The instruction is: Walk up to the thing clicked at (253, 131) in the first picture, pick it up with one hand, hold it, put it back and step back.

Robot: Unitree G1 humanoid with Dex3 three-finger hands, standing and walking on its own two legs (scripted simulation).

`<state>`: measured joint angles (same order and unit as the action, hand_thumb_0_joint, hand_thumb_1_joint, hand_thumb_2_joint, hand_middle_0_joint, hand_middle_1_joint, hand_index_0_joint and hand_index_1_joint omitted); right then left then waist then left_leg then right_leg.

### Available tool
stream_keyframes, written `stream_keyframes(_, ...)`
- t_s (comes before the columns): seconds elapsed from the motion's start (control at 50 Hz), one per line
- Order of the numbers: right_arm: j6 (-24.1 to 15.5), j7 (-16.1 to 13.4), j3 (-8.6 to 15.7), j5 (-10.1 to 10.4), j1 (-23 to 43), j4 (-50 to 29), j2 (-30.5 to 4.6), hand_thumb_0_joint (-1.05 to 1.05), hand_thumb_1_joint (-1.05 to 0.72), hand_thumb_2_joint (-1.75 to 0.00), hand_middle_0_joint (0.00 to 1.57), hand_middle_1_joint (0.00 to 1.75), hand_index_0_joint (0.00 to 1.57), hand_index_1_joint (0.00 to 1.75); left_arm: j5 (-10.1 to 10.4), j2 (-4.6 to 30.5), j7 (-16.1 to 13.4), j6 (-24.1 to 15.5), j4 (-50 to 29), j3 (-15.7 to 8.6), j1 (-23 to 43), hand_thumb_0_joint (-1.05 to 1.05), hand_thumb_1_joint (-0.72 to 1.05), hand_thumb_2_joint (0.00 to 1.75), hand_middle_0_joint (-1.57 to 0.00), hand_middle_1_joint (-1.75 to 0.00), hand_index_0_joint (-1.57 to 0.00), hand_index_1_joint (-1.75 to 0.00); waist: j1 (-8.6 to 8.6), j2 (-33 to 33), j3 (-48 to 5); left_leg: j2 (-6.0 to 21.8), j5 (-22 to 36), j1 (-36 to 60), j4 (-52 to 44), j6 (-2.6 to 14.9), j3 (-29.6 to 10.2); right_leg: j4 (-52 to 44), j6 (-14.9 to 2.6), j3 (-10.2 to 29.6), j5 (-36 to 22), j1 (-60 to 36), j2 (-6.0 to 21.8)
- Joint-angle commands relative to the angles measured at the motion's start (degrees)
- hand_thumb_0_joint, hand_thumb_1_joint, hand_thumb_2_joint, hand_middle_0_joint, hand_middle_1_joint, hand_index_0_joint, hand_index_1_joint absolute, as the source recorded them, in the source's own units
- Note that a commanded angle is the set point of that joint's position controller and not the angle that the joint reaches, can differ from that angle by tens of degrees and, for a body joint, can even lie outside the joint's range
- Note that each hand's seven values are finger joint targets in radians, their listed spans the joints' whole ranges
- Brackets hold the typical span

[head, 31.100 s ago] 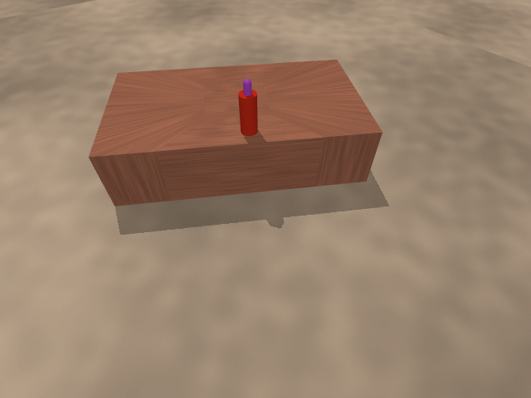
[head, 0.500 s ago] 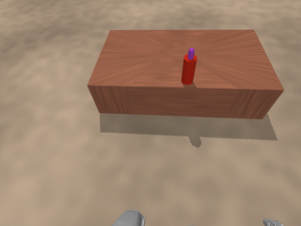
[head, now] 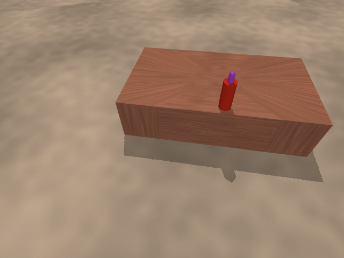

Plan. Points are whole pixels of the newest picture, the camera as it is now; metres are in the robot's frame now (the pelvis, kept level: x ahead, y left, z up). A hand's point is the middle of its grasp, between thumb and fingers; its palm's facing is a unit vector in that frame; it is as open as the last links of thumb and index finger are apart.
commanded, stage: step back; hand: right
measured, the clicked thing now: (228, 90) +1.06 -0.29 -0.30
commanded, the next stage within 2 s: stand in 0.48 s
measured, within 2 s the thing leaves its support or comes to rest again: neither
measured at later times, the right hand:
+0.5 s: hand out of the picture +0.16 -0.22 -0.14, palm faces +0.02 +0.95 -0.32, open 7.4 cm
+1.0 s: hand out of the picture +0.08 -0.25 -0.14, palm faces +0.03 +0.94 -0.33, open 7.4 cm
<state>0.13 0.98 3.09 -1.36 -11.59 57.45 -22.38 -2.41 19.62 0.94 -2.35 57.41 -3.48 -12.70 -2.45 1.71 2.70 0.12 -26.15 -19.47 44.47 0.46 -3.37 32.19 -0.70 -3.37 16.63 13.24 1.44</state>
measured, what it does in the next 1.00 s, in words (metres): stands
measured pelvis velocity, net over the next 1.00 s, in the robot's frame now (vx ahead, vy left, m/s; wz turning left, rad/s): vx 0.02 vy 0.00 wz -0.03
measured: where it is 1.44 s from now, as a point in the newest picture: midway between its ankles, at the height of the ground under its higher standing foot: outside the picture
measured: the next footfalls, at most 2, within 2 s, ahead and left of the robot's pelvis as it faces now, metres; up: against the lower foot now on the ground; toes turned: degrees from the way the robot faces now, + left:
none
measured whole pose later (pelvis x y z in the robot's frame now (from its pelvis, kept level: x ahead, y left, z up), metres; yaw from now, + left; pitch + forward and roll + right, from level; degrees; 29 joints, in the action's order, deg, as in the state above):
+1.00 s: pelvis +0.02 +0.00 +0.02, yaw -2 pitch -2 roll +0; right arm -0.4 0.8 0.9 -0.4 -5.5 66.7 -19.9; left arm -0.6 19.8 0.5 -1.2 65.8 -0.3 -5.6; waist 0.4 0.0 3.5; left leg 1.7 -8.5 -7.2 17.8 -1.2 1.2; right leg 18.3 0.2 -0.7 10.7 5.6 0.5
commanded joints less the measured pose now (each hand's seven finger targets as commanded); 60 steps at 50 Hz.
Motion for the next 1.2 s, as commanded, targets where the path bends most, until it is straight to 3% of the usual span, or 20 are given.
stream_keyframes(0.0, -2.10, -0.14, 2.58, -0.43, -0.43, -2.68, -8.05, 0.00, -0.90, -0.90, 0.20, 0.30, 0.20, 0.30, 0.60, 16.72, -0.88, -0.76, -5.26, -3.08, 7.57, 0.00, 0.90, 0.90, -0.20, -0.30, -0.20, -0.30, 2.99, -9.49, -0.04, 0.29, 6.51, 6.04, -14.01, -0.42, 4.49, -11.73, -7.91, 12.03, 3.71, 5.28, 11.77)
stream_keyframes(0.02, -2.25, -0.43, 2.70, -0.56, -0.80, -2.07, -7.95, 0.00, -0.90, -0.90, 0.20, 0.30, 0.20, 0.30, 0.88, 15.26, -0.81, -0.38, -5.34, -2.34, 7.22, 0.00, 0.90, 0.90, -0.20, -0.30, -0.20, -0.30, 3.38, -7.98, -0.57, -0.79, 9.45, 9.10, -17.40, -0.26, 4.58, -8.15, -6.52, 9.76, -0.14, 5.90, 9.73)
stream_keyframes(0.04, -2.48, -0.81, 3.04, -0.94, -0.41, -2.07, -9.02, 0.00, -0.90, -0.90, 0.20, 0.30, 0.20, 0.30, 0.93, 13.41, -0.73, -0.11, -5.30, -1.40, 6.10, 0.00, 0.90, 0.90, -0.20, -0.30, -0.20, -0.30, 3.80, -5.32, -1.56, 0.73, 12.19, 13.30, -19.87, 0.52, 1.55, -4.10, -4.90, 7.84, -3.58, 8.90, 8.16)
stream_keyframes(0.06, -2.84, -1.13, 3.24, -1.11, 0.54, -2.58, -11.52, 0.00, -0.90, -0.90, 0.20, 0.30, 0.20, 0.30, 1.64, 10.79, -0.60, 0.16, -5.44, -0.62, 6.27, 0.00, 0.90, 0.90, -0.20, -0.30, -0.20, -0.30, 3.49, 2.45, -2.55, 9.46, 8.76, 11.99, -24.43, 3.01, -11.38, 0.77, -1.75, 4.81, -0.67, 10.61, 3.79)
stream_keyframes(0.08, -2.80, -1.04, 3.18, -0.66, 3.07, -3.12, -14.41, 0.00, -0.90, -0.90, 0.20, 0.30, 0.20, 0.30, 2.43, 11.89, -0.82, 0.58, -4.30, -1.15, 5.90, 0.00, 0.90, 0.90, -0.20, -0.30, -0.20, -0.30, 2.18, 6.06, -2.14, 15.29, -0.75, 4.75, -28.10, 8.16, -18.52, 5.63, -0.54, 1.80, 9.99, 6.24, -0.52)
stream_keyframes(0.1, -2.74, -0.95, 3.32, -0.57, 4.98, -3.44, -14.90, 0.00, -0.90, -0.90, 0.20, 0.30, 0.20, 0.30, 2.01, 13.05, -0.90, 0.68, -3.52, -1.41, 5.16, 0.00, 0.90, 0.90, -0.20, -0.30, -0.20, -0.30, 1.96, 4.78, -1.98, 16.74, 0.10, 3.29, -27.91, 10.40, -19.19, 6.95, -0.52, 3.05, 11.24, 3.28, -0.02)
stream_keyframes(0.14, -2.76, -1.03, 2.50, -0.54, 7.49, -3.71, -13.03, 0.00, -0.90, -0.90, 0.20, 0.30, 0.20, 0.30, 1.99, 11.77, -1.10, 0.28, -2.31, -0.91, 3.41, 0.00, 0.90, 0.90, -0.20, -0.30, -0.20, -0.30, 0.68, 5.85, -2.40, 14.13, 12.17, 6.51, -24.54, 8.49, -12.89, 1.41, -0.98, 3.28, 6.73, 2.41, 0.56)
stream_keyframes(0.18, -2.73, -1.19, 1.91, 0.16, 8.46, -3.07, -11.13, 0.00, -0.90, -0.90, 0.20, 0.30, 0.20, 0.30, 1.96, 12.60, -1.49, -0.63, -0.87, -1.08, 2.41, 0.00, 0.90, 0.90, -0.20, -0.30, -0.20, -0.30, 0.09, 6.47, -5.24, 10.34, 30.87, 7.07, -18.77, 4.12, -5.54, -5.93, -1.05, 4.55, -8.52, -4.91, 2.07)
stream_keyframes(0.2, -2.59, -1.26, 1.64, 0.54, 8.13, -2.87, -10.36, 0.00, -0.90, -0.90, 0.20, 0.30, 0.20, 0.30, 2.01, 13.54, -1.71, -0.92, -0.50, -1.26, 2.08, 0.00, 0.90, 0.90, -0.20, -0.30, -0.20, -0.30, 0.35, 5.72, -7.38, 8.53, 35.56, 7.71, -16.27, 2.75, -3.13, -5.61, -1.48, 6.39, -15.53, -7.39, 3.24)
stream_keyframes(0.24, -2.39, -1.61, 1.58, 0.88, 6.21, -2.08, -9.34, 0.00, -0.90, -0.90, 0.20, 0.30, 0.20, 0.30, 1.98, 14.96, -1.60, -0.87, -0.95, -1.35, 5.31, 0.00, 0.90, 0.90, -0.20, -0.30, -0.20, -0.30, 2.21, 2.28, -7.10, 6.36, 31.08, 7.79, -16.92, 1.53, -1.19, -3.59, -2.54, 8.05, -18.97, -7.48, 4.96)
stream_keyframes(0.36, -2.19, -1.81, 1.71, 0.79, 9.44, -0.67, -9.68, 0.00, -0.90, -0.90, 0.20, 0.30, 0.20, 0.30, 1.93, 13.66, -2.05, -0.25, -0.17, -0.50, 6.89, 0.00, 0.90, 0.90, -0.20, -0.30, -0.20, -0.30, 1.69, -0.42, -7.95, 7.73, 35.64, 11.28, -17.60, 2.80, -1.09, -3.78, -1.77, 6.32, -21.21, -7.01, 4.43)
stream_keyframes(0.44, -2.00, -1.78, 1.73, 0.77, 10.55, 0.17, -9.29, 0.00, -0.90, -0.90, 0.20, 0.30, 0.20, 0.30, 1.79, 13.54, -2.11, -0.06, 0.21, -0.50, 8.56, 0.00, 0.90, 0.90, -0.20, -0.30, -0.20, -0.30, 1.89, -1.38, -7.20, 7.42, 32.10, 11.04, -18.76, 2.40, -0.32, -4.84, -1.75, 6.70, -20.75, -7.62, 4.71)
stream_keyframes(0.46, -2.25, -1.66, 0.87, 1.03, 10.22, 0.52, -9.53, 0.00, -0.90, -0.90, 0.20, 0.30, 0.20, 0.30, 2.49, 11.49, -1.76, 0.10, 1.23, 0.63, 8.97, 0.00, 0.90, 0.90, -0.20, -0.30, -0.20, -0.30, 2.18, -2.03, -6.23, 7.82, 35.90, 12.36, -21.47, 2.23, -2.01, -7.52, -0.88, 7.67, -23.08, -7.28, 5.42)
stream_keyframes(0.48, -2.29, -1.61, 1.02, 1.02, 10.61, 0.68, -9.59, 0.00, -0.90, -0.90, 0.20, 0.30, 0.20, 0.30, 2.53, 11.79, -1.78, 0.28, 1.07, 0.57, 9.45, 0.00, 0.90, 0.90, -0.20, -0.30, -0.20, -0.30, 2.23, -1.85, -6.19, 7.94, 37.22, 13.60, -21.91, 1.89, -1.68, -8.23, -0.73, 7.35, -23.39, -7.34, 5.43)
stream_keyframes(0.66, -2.25, -1.09, 0.23, 1.17, 12.59, 2.57, -8.55, 0.00, -0.90, -0.90, 0.20, 0.30, 0.20, 0.30, 2.18, 12.45, -1.57, -0.06, 3.09, 0.84, 11.09, 0.00, 0.90, 0.90, -0.20, -0.30, -0.20, -0.30, 2.39, -1.88, -6.09, 7.59, 30.59, 16.77, -26.86, 0.53, -0.64, -14.69, 0.04, 7.86, -19.21, -9.25, 6.25)
stream_keyframes(0.8, -2.00, -0.84, -0.01, 0.88, 11.82, 4.12, -8.81, 0.00, -0.90, -0.90, 0.20, 0.30, 0.20, 0.30, 1.86, 12.70, -1.30, 0.13, 3.84, 0.94, 12.03, 0.00, 0.90, 0.90, -0.20, -0.30, -0.20, -0.30, 2.89, -0.90, -3.12, 6.91, 17.55, 13.56, -29.85, -0.20, -0.63, -18.43, -0.11, 8.78, -6.66, -6.58, 6.06)
stream_keyframes(0.88, -2.12, -0.73, -0.17, 0.80, 10.70, 4.76, -8.52, 0.00, -0.90, -0.90, 0.20, 0.30, 0.20, 0.30, 1.88, 13.31, -1.26, -0.04, 4.15, 0.94, 11.74, 0.00, 0.90, 0.90, -0.20, -0.30, -0.20, -0.30, 3.01, -2.24, -3.53, 7.07, 19.02, 13.87, -29.76, -0.24, -0.77, -18.62, -0.40, 8.97, -6.95, -6.24, 6.05)
stream_keyframes(0.98, -2.30, -0.94, -0.23, 0.76, 10.12, 4.99, -9.09, 0.00, -0.90, -0.90, 0.20, 0.30, 0.20, 0.30, 2.04, 12.99, -1.23, -0.13, 4.34, 1.06, 10.45, 0.00, 0.90, 0.90, -0.20, -0.30, -0.20, -0.30, 2.81, -1.59, -5.60, 7.68, 23.11, 15.34, -28.76, 0.17, -0.78, -17.33, -0.46, 9.02, -13.17, -7.41, 6.42)
stream_keyframes(1.02, -2.24, -1.01, -0.49, 0.79, 9.50, 5.25, -8.71, 0.00, -0.90, -0.90, 0.20, 0.30, 0.20, 0.30, 2.08, 13.01, -1.18, 0.08, 4.57, 1.12, 10.12, 0.00, 0.90, 0.90, -0.20, -0.30, -0.20, -0.30, 2.83, -2.37, -4.05, 7.45, 20.90, 14.71, -29.48, -0.18, -0.76, -17.69, -0.39, 8.75, -10.24, -5.86, 5.88)
stream_keyframes(1.18, -1.94, -0.96, -0.68, 0.78, 8.41, 5.28, -9.16, 0.00, -0.90, -0.90, 0.20, 0.30, 0.20, 0.30, 2.00, 13.00, -1.32, 0.11, 4.50, 1.48, 9.17, 0.00, 0.90, 0.90, -0.20, -0.30, -0.20, -0.30, 3.11, -2.58, -3.54, 7.56, 21.12, 14.64, -28.79, -0.09, -0.62, -17.99, -0.40, 8.93, -10.51, -5.21, 5.98)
